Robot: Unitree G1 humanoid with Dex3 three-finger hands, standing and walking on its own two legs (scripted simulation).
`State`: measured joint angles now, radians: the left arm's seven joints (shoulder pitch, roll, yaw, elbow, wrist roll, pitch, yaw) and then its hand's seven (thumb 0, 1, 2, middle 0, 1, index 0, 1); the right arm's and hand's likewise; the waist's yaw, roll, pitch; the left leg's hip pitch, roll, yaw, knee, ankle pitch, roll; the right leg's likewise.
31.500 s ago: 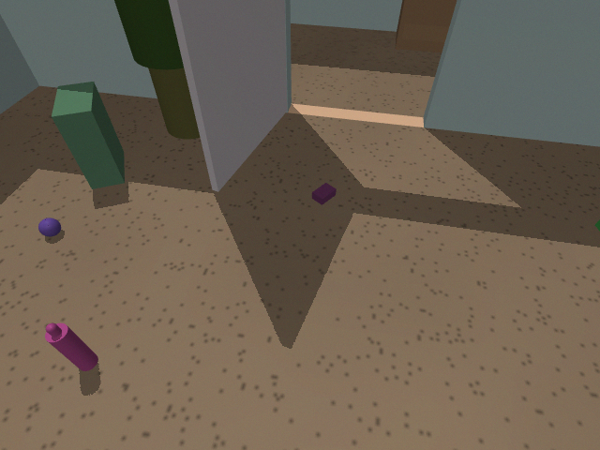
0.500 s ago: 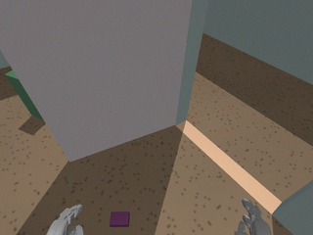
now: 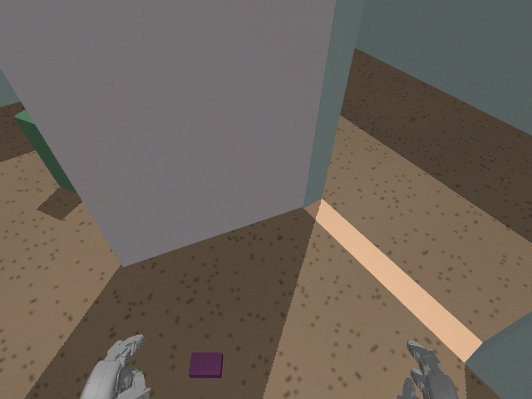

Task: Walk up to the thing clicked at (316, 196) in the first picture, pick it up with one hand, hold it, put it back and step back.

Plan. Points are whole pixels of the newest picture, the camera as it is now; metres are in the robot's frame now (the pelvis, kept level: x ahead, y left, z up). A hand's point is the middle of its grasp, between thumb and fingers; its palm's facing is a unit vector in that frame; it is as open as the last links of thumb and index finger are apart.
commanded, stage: stand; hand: left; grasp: from above
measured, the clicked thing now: (206, 365) +0.38 +0.20 -0.70
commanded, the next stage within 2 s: none
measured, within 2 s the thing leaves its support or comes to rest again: neither
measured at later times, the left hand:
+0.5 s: hand out of the picture +0.04 +0.24 -0.11, palm faces +0.04 -0.95 -0.31, open 7.4 cm
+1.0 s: hand out of the picture +0.03 +0.24 -0.10, palm faces +0.02 -0.94 -0.34, open 7.4 cm
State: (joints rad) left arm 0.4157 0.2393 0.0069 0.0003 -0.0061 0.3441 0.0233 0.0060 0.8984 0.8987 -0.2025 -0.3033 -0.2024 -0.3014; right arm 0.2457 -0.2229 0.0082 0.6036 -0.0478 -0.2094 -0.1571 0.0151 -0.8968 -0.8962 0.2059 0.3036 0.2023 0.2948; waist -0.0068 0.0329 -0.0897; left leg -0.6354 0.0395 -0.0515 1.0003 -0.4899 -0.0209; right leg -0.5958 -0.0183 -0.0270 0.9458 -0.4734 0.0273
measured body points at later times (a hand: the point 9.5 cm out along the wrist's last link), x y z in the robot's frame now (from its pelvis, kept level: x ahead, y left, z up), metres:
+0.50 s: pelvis -0.01 +0.01 +0.05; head -0.01 +0.01 +0.50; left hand +0.04 +0.29 -0.09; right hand +0.07 -0.27 -0.08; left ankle +0.01 +0.13 -0.68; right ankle +0.00 -0.14 -0.68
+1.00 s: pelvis -0.01 +0.00 +0.06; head -0.01 -0.01 +0.51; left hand +0.03 +0.29 -0.08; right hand +0.05 -0.29 -0.08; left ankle +0.01 +0.13 -0.68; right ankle +0.00 -0.14 -0.68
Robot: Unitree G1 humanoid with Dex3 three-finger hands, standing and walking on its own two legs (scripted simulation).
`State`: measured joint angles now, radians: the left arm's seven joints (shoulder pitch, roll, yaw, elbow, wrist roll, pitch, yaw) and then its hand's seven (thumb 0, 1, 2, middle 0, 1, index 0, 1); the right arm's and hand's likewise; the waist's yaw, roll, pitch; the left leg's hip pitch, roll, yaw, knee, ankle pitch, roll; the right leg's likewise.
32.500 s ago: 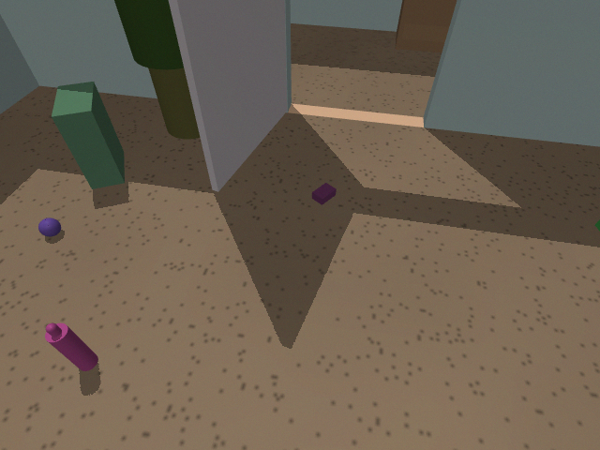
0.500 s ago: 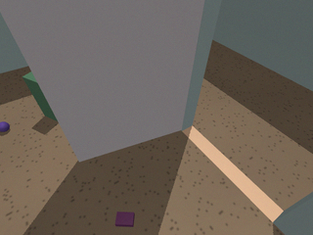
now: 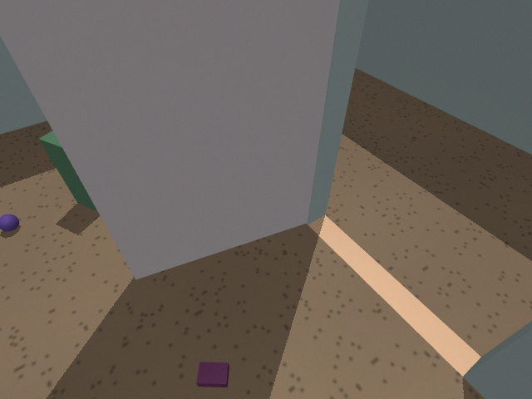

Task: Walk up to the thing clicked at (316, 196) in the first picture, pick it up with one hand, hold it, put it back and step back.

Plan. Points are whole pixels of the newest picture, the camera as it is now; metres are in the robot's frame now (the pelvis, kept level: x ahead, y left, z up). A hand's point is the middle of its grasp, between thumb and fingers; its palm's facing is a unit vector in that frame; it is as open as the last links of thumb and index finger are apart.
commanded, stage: stand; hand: left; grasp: from above
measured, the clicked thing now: (213, 374) +0.39 +0.21 -0.76
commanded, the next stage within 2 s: step back in 1.48 s
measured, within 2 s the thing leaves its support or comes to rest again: neither
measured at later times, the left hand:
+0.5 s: hand out of the picture +0.07 +0.24 -0.16, palm faces +0.01 -0.94 -0.33, open 7.4 cm
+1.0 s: hand out of the picture +0.09 +0.24 -0.16, palm faces +0.00 -0.94 -0.33, open 7.4 cm
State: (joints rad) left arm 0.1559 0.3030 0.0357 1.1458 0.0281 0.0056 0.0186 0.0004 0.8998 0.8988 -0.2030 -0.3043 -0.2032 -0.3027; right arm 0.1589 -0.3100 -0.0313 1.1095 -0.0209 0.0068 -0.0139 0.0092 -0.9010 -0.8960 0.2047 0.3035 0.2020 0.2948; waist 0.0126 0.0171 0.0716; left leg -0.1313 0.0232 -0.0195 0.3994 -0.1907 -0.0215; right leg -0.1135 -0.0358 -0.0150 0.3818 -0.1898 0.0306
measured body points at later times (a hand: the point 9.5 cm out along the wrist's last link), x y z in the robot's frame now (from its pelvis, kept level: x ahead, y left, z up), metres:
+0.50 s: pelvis +0.01 +0.00 +0.00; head +0.02 -0.01 +0.45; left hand +0.07 +0.29 -0.13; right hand +0.08 -0.29 -0.14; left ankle +0.02 +0.13 -0.74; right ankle +0.02 -0.14 -0.74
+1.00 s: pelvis +0.02 -0.01 +0.00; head +0.03 -0.01 +0.45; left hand +0.09 +0.29 -0.13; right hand +0.09 -0.30 -0.13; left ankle +0.02 +0.13 -0.74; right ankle +0.02 -0.14 -0.74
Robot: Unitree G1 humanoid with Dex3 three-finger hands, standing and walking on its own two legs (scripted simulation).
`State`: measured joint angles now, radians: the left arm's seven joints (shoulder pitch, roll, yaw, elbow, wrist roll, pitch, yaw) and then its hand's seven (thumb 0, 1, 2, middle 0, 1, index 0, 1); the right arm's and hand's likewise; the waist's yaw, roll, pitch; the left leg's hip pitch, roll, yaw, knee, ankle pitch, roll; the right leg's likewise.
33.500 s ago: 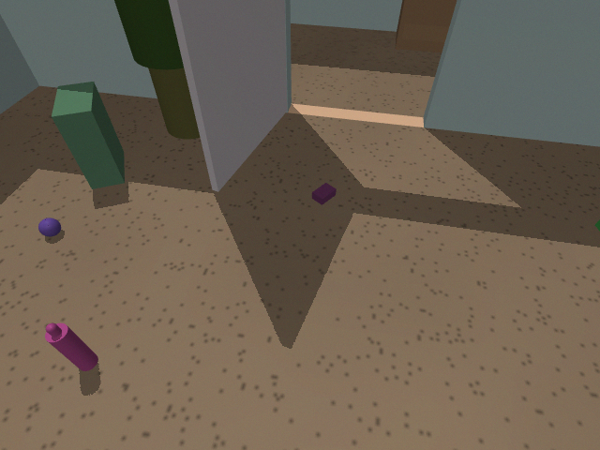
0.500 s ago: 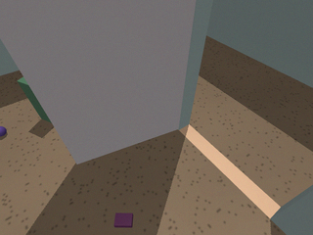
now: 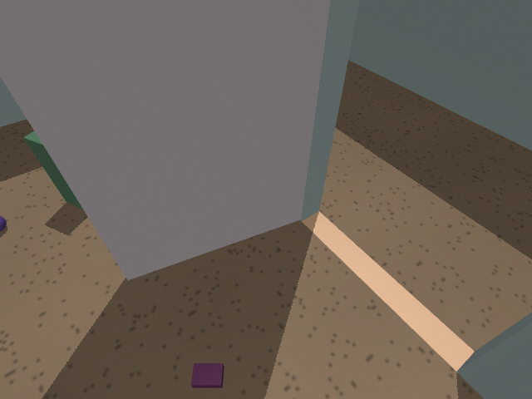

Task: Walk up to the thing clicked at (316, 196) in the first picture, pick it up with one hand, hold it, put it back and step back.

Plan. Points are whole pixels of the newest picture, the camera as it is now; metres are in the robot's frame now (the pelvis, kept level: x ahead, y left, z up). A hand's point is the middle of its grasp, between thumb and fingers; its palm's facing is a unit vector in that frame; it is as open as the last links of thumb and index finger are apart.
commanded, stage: stand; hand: left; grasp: from above
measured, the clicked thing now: (208, 375) +0.37 +0.22 -0.76
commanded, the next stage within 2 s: step back in 0.48 s
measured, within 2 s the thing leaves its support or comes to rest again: neither
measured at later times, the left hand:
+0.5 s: hand out of the picture +0.07 +0.25 -0.16, palm faces +0.01 -0.94 -0.34, open 7.4 cm
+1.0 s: hand out of the picture +0.05 +0.30 -0.18, palm faces -0.08 -0.93 -0.36, open 7.4 cm
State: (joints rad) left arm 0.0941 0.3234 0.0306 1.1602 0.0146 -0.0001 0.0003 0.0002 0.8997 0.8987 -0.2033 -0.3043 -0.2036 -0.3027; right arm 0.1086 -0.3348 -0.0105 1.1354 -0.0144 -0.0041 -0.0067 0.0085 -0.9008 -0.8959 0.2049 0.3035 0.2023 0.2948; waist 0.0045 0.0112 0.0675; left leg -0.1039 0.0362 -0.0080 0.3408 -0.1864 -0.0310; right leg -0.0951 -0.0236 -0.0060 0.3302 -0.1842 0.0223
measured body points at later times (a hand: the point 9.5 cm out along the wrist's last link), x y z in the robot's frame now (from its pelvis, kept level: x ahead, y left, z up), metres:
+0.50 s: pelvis +0.00 +0.00 +0.00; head +0.01 -0.01 +0.45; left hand +0.07 +0.30 -0.13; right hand +0.07 -0.30 -0.14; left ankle +0.00 +0.14 -0.75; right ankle +0.00 -0.13 -0.75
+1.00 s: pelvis -0.09 +0.04 -0.02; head -0.01 +0.06 +0.42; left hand +0.05 +0.34 -0.15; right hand -0.03 -0.29 -0.13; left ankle -0.04 +0.13 -0.75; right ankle -0.13 -0.11 -0.67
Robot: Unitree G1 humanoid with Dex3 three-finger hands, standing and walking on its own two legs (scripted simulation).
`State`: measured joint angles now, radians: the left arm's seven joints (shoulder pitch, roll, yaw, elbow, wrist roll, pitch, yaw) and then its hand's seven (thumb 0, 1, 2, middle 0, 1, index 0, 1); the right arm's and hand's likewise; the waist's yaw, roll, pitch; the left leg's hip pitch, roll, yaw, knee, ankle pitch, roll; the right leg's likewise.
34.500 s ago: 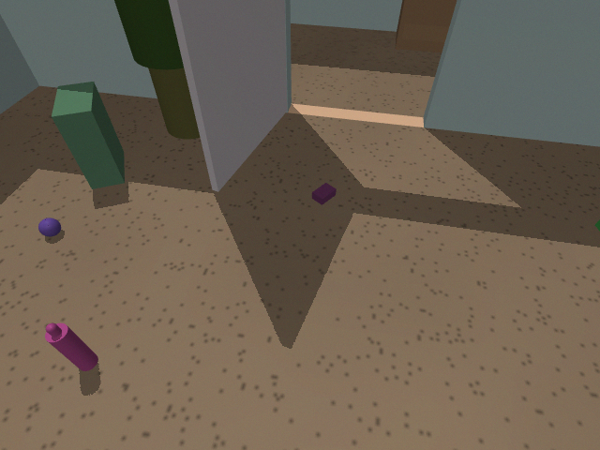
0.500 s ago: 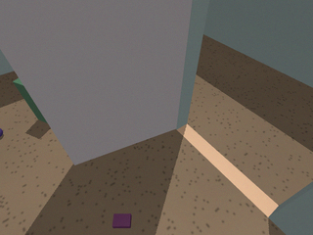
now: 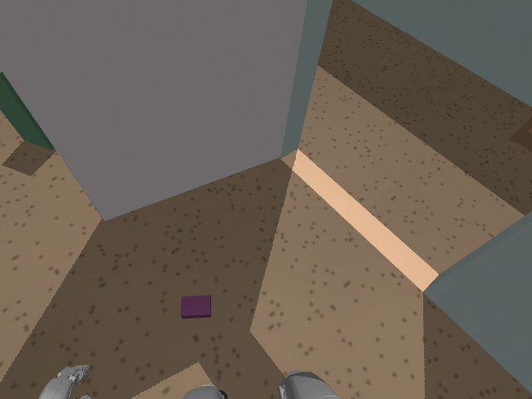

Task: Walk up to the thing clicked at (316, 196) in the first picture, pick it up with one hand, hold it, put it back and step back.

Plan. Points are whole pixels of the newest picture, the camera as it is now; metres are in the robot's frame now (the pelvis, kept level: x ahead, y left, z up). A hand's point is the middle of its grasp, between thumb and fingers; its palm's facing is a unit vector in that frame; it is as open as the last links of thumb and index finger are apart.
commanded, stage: step back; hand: left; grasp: from above
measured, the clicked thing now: (196, 306) +0.45 +0.20 -0.74
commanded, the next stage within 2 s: none
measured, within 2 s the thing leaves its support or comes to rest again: neither
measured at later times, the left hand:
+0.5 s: hand out of the picture -0.01 +0.24 -0.13, palm faces +0.01 -0.91 -0.42, open 7.4 cm
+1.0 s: hand out of the picture -0.23 +0.21 -0.15, palm faces -0.03 -0.91 -0.41, open 7.4 cm
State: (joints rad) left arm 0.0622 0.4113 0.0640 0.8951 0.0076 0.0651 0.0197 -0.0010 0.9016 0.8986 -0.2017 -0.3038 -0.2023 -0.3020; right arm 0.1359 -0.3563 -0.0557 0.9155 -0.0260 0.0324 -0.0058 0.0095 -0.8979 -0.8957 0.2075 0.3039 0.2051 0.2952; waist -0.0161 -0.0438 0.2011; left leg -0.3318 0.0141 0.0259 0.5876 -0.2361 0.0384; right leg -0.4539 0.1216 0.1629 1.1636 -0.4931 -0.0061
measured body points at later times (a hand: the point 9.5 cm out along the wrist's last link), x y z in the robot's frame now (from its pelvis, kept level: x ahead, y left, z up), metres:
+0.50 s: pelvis -0.13 -0.03 +0.00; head -0.06 -0.04 +0.44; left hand -0.01 +0.28 -0.11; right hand -0.05 -0.35 -0.13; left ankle -0.17 +0.10 -0.70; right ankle -0.08 -0.14 -0.73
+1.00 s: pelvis -0.30 -0.06 -0.02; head -0.25 -0.08 +0.43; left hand -0.23 +0.25 -0.12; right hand -0.16 -0.38 -0.13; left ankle -0.18 +0.08 -0.72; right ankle -0.31 -0.18 -0.73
